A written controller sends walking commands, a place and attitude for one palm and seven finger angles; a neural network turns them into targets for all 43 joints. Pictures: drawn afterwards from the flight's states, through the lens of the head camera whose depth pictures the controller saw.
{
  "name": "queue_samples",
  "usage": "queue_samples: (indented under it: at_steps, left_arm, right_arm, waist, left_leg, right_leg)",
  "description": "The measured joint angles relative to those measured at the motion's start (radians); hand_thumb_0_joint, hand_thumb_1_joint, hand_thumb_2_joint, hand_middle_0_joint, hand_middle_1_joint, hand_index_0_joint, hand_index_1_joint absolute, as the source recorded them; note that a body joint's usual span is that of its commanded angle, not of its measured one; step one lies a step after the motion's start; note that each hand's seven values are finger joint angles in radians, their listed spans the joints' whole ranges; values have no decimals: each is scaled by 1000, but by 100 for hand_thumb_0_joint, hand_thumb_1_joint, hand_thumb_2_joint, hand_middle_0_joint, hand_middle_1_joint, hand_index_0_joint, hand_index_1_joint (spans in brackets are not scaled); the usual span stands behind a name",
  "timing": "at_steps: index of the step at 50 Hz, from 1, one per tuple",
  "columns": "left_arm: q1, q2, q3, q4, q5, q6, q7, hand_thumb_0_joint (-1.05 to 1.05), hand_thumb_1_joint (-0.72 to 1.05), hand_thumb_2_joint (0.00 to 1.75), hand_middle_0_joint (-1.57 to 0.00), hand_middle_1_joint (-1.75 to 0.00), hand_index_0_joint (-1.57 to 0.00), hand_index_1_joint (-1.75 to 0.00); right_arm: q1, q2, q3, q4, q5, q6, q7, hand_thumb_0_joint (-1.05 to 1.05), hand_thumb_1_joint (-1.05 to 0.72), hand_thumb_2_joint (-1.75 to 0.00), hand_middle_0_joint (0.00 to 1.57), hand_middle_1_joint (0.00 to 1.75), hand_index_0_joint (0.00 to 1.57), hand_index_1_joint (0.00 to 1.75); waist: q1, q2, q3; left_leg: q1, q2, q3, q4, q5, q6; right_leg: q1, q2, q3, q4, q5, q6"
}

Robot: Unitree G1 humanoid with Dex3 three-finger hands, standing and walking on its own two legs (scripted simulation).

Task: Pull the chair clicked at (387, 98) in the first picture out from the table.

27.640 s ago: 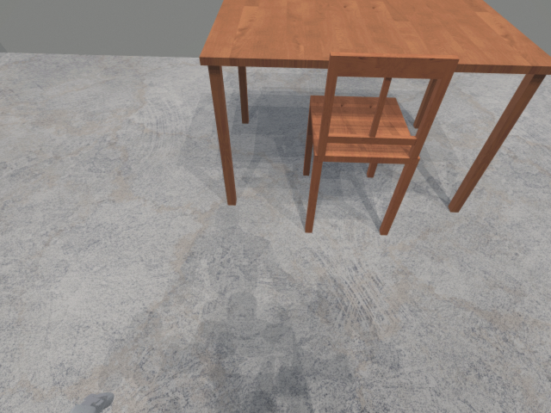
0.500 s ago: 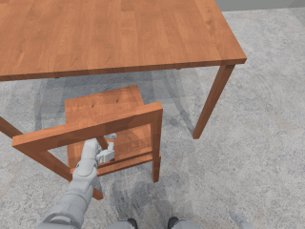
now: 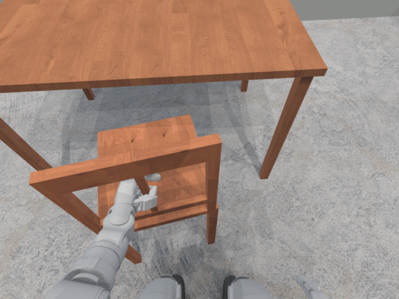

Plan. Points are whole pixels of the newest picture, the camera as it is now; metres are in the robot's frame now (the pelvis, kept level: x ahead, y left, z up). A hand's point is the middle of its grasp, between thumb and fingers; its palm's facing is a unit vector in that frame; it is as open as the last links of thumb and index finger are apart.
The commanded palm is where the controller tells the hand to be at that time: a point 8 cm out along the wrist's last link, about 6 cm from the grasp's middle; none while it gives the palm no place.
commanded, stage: step backward, pulling the chair out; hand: left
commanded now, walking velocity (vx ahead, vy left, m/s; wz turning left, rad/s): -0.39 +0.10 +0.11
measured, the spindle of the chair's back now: (147, 193) +0.36 +0.15 -0.10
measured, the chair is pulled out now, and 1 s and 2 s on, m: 0.21 0.27 0.45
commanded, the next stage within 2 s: none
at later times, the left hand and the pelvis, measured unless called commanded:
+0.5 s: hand (148, 205) +0.31 +0.13 -0.06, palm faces -0.11 -0.98 -0.18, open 5.1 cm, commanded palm +0.29 +0.18 -0.06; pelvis -0.04 +0.04 +0.00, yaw +3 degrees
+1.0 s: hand (143, 224) +0.27 +0.13 -0.06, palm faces -0.04 -0.98 -0.17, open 5.1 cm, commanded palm +0.25 +0.19 -0.05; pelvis -0.08 +0.02 +0.01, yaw +4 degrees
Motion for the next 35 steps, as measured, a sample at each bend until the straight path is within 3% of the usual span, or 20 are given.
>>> queue_samples:
  at_steps: [2, 4, 7, 11, 14, 15, 18, 20, 22, 24, 26, 28, 31, 35]
  left_arm:
    - [-1, 5, 8, -4, 7, -3, 4, 2, 70, 82, -29, -111, -49, -145]
    - [-10, -8, 22, 4, 11, 0, 15, 2, 69, 82, -29, -111, -49, -145]
    - [-4, -29, 44, -1, 21, 6, 24, 3, 70, 81, -28, -110, -49, -145]
    - [-1, -47, 28, -27, 48, 10, 27, 3, 71, 80, -26, -112, -49, -145]
    - [-21, -64, -21, -67, 66, 25, 17, 2, 69, 81, -26, -116, -49, -145]
    - [-34, -61, -39, -84, 69, 31, 11, 1, 69, 81, -26, -118, -49, -145]
    - [-49, -36, -68, -133, 78, 54, 3, 1, 70, 81, -25, -120, -49, -145]
    - [-47, -24, -69, -151, 72, 68, -1, 1, 71, 80, -24, -120, -49, -145]
    - [-39, -18, -64, -164, 72, 77, -3, 1, 71, 79, -24, -120, -49, -145]
    - [-20, -16, -61, -182, 74, 80, -4, 1, 72, 78, -23, -121, -49, -145]
    - [1, -9, -57, -200, 74, 84, -1, 1, 73, 78, -21, -121, -49, -145]
    - [29, -6, -53, -216, 73, 92, -3, 1, 74, 78, -21, -120, -49, -145]
    - [74, -18, -45, -217, 61, 88, -9, 2, 74, 77, -21, -118, -49, -145]
    - [58, -45, -39, -167, 59, 56, -10, 3, 72, 79, -24, -116, -49, -145]
  right_arm:
    - [-6, 0, -4, 9, 4, -4, 6, 1, -90, -90, 21, 30, 21, 30]
    - [-20, -17, -16, 32, -2, -2, 12, 1, -90, -90, 21, 30, 21, 30]
    - [-29, -48, -26, 54, -10, -4, 17, 1, -90, -90, 21, 30, 21, 30]
    - [-10, -86, -32, 53, -12, -27, 11, 1, -90, -90, 21, 30, 21, 30]
    - [3, -126, -48, 35, -14, -31, 0, 1, -90, -90, 20, 29, 20, 30]
    - [-6, -126, -59, 34, -15, -23, -5, 1, -90, -90, 20, 29, 20, 30]
    - [-32, -93, -69, 5, -10, 15, 0, 1, -91, -90, 20, 29, 20, 30]
    - [-41, -69, -65, -24, -14, 31, 8, 1, -91, -90, 20, 29, 20, 30]
    - [-41, -44, -56, -49, -13, 46, 19, 1, -91, -90, 20, 29, 20, 30]
    - [-38, -26, -44, -62, -9, 60, 27, 1, -90, -90, 20, 29, 20, 30]
    - [-43, -3, -31, -59, -14, 73, 26, 0, -90, -90, 20, 29, 20, 30]
    - [-27, 18, -21, -70, -24, 83, 23, 0, -90, -90, 20, 29, 21, 30]
    - [10, 35, -18, -64, -39, 83, 26, 0, -90, -90, 21, 30, 21, 30]
    - [19, 22, -36, -11, -25, 65, 33, 0, -92, -90, 21, 30, 21, 30]
  waist:
    - [0, -15, 1]
    - [1, -21, 2]
    - [-11, -42, -18]
    - [-30, -54, -52]
    - [-38, -22, -65]
    - [-38, -26, -52]
    - [-18, -58, 4]
    - [-27, -54, 22]
    - [-40, -53, 19]
    - [-45, -53, 1]
    - [-42, -71, -6]
    - [-35, -79, -15]
    - [-28, -43, -28]
    - [4, 9, -22]
  left_leg:
    - [-38, -26, -11, 103, -152, -15]
    - [-90, -66, -44, 337, -276, -31]
    - [-78, -98, -56, 502, -335, -45]
    - [90, -65, -57, 240, -364, -44]
    - [218, -20, -56, -53, -220, -43]
    - [225, -24, -57, -81, -243, -53]
    - [229, -35, -34, -43, -256, -46]
    - [219, -23, -33, -4, -259, -48]
    - [200, -16, -34, 39, -267, -52]
    - [186, -12, -29, 65, -299, -45]
    - [194, -19, -9, 59, -302, -34]
    - [211, -21, 7, 47, -292, -33]
    - [230, 4, -4, 38, -297, -42]
    - [172, 36, -39, 153, -276, -60]
  right_leg:
    - [-8, -19, 2, -10, 86, -18]
    - [-18, -36, 9, -13, 96, -21]
    - [-30, -68, 22, -54, 103, -10]
    - [-56, -103, 6, -96, 132, 14]
    - [-100, -113, -29, -77, 132, 33]
    - [-112, -124, -33, -61, 129, 40]
    - [-98, -124, -7, -63, 179, 36]
    - [-89, -113, -11, -66, 187, 26]
    - [-81, -109, -17, -74, 183, 20]
    - [-83, -107, -17, -78, 157, 40]
    - [-93, -108, 5, -65, 160, 52]
    - [-107, -107, 11, -17, 157, 42]
    - [-88, -74, 0, 112, 16, 22]
    - [11, -38, -35, 20, -5, 3]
